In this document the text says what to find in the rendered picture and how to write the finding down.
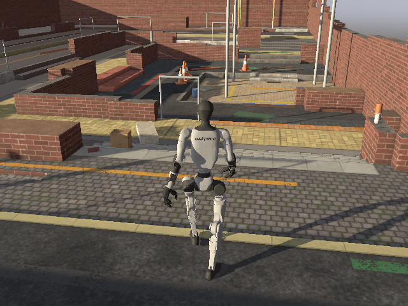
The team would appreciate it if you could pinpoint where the robot right hand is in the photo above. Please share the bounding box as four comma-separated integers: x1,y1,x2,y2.
221,166,236,178

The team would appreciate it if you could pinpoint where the left robot foot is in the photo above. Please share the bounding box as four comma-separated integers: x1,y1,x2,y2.
189,230,199,245

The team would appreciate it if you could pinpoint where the robot left upper arm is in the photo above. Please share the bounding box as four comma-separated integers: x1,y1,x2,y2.
175,127,192,164

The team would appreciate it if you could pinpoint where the robot left hand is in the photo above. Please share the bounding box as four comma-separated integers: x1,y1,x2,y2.
163,187,177,208

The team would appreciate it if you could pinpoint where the right robot foot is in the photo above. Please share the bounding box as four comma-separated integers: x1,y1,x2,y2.
205,262,221,280

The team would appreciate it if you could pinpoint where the robot left forearm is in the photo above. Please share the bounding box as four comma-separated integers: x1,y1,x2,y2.
165,154,181,189

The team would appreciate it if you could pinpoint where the robot right forearm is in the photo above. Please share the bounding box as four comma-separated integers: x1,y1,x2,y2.
228,153,236,170

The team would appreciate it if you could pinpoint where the robot foot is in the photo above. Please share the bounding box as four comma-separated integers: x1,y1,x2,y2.
205,262,221,280
189,230,199,245

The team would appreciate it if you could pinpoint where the robot right upper arm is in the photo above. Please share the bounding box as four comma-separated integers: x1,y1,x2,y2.
218,128,235,162

